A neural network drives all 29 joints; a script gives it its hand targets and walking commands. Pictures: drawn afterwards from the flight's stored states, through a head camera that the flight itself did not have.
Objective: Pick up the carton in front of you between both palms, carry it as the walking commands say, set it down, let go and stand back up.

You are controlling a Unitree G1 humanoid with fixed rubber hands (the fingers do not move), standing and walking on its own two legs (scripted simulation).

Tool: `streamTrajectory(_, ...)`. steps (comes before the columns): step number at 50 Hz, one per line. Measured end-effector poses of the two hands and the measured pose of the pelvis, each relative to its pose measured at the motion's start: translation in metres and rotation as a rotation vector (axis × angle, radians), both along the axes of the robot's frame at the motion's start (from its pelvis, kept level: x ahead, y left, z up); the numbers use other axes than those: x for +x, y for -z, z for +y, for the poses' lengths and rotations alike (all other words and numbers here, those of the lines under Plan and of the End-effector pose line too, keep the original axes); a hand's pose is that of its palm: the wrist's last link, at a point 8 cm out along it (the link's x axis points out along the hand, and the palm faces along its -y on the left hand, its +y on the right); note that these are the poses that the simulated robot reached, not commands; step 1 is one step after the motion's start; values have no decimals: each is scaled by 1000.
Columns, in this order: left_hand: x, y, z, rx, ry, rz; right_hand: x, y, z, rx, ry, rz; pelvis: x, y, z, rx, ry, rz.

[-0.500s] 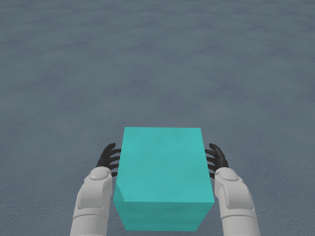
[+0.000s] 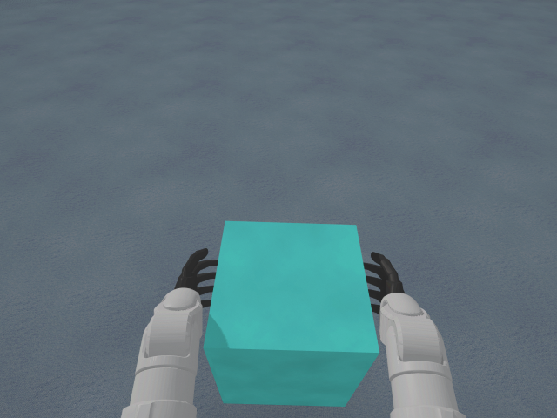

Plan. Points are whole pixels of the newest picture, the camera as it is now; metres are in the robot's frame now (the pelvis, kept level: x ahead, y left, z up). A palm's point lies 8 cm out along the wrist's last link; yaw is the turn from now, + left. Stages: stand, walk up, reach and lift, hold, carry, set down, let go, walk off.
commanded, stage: set down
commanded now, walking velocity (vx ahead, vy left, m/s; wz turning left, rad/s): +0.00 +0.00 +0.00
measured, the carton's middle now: (287, 317) +0.30 +0.00 -0.04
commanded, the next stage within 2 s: none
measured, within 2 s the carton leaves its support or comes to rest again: neither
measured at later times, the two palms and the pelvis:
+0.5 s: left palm (201, 312) +0.35 +0.16 -0.12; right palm (354, 310) +0.36 -0.14 -0.12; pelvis -0.04 +0.02 -0.06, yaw -1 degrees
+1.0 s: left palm (208, 320) +0.41 +0.17 -0.27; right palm (333, 316) +0.43 -0.13 -0.27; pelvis -0.03 +0.01 -0.18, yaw +0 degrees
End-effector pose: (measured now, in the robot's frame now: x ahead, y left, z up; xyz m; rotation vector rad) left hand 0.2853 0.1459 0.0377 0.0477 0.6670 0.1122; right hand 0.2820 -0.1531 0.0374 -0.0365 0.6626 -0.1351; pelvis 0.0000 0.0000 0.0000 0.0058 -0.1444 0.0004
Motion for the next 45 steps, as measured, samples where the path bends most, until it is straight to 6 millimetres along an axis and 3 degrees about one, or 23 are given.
streamTrajectory(9, 23, 13, 10, -57, -54, 16, 26, 13, 10, 39, 13, 18, -21, 13, 15, -5, 14, -5)
streamTrajectory(13, 38, 29, 8, -49, -48, 27, 40, 29, 9, 26, 9, 28, -28, 21, 20, 2, 16, 47)
streamTrajectory(17, 50, 61, 9, -34, -41, 47, 53, 61, 9, 10, -4, 48, -34, 31, 23, 8, 22, 143)
streamTrajectory(22, 60, 119, 12, -14, -43, 52, 67, 119, 12, -2, -29, 55, -41, 46, 23, 8, 22, 298)
streamTrajectory(27, 69, 181, 14, -16, -57, 25, 81, 181, 14, -1, -39, 29, -44, 71, 21, 3, 16, 473)
streamTrajectory(30, 77, 209, 14, -36, -71, -2, 91, 207, 14, 14, -34, 3, -42, 89, 19, 3, 15, 574)
streamTrajectory(45, 118, 273, 23, -50, -103, 13, 136, 273, 23, 61, -21, 19, -30, 159, 6, 5, 7, 842)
